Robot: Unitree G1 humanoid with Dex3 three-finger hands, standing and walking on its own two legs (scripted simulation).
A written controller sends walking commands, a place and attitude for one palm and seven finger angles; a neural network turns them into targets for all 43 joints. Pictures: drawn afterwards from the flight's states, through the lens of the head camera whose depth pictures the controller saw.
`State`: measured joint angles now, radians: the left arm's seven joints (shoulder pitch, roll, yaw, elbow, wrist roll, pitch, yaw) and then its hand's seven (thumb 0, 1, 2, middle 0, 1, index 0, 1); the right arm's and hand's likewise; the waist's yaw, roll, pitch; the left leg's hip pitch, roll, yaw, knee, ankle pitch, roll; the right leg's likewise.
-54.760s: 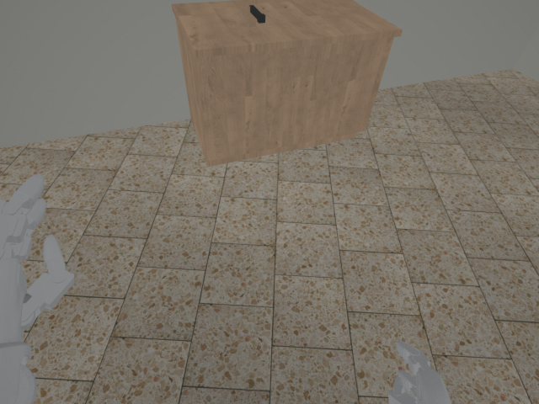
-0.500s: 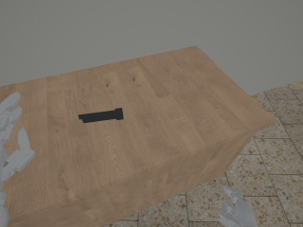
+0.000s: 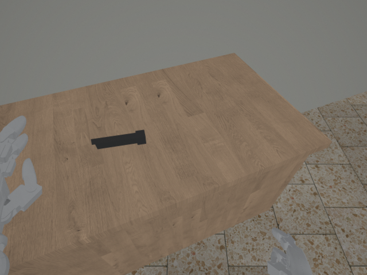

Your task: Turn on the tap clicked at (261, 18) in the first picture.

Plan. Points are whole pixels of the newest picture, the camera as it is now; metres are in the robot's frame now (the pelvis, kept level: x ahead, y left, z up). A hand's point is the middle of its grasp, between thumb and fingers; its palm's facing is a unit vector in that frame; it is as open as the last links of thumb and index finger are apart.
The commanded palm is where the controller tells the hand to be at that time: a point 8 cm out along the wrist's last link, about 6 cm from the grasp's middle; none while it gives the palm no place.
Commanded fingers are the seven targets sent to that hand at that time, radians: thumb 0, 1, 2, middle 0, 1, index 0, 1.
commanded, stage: shuffle to correct the standing spot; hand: left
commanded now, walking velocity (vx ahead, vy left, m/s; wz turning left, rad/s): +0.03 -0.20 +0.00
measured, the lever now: (140, 137) +0.46 +0.15 +0.01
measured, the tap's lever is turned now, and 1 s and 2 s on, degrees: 79 79 79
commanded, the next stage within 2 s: come to a stop and stand still in 1.14 s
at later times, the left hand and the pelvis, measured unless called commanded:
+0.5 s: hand (47, 185) +0.22 +0.23 +0.16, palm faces +0.34 -0.85 -0.40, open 7.4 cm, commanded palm +0.17 +0.27 +0.18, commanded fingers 0.00 0.90 0.90 -0.20 -0.30 -0.20 -0.30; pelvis +0.01 -0.01 +0.00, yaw +1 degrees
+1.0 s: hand (50, 188) +0.22 +0.22 +0.17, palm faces +0.35 -0.85 -0.39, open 7.5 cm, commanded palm +0.15 +0.26 +0.18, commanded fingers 0.00 0.90 0.90 -0.20 -0.30 -0.20 -0.30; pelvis +0.00 -0.02 +0.00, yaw +1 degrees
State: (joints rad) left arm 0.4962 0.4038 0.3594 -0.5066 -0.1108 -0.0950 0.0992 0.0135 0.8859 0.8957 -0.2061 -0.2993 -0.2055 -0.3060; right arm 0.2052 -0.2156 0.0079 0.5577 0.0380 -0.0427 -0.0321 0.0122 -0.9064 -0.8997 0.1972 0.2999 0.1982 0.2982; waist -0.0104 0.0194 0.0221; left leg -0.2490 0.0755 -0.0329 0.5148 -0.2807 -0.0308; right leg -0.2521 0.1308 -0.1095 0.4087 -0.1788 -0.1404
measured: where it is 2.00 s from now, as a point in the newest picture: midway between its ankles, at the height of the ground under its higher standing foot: outside the picture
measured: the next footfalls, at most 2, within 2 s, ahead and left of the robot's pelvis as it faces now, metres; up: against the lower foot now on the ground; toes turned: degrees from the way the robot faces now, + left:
left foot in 1.58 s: +0.01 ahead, +0.08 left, +0.00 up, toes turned +5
right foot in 1.66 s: +0.05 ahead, -0.14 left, +0.00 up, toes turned +0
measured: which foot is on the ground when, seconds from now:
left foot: down 0.00-1.00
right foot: down 0.00-1.00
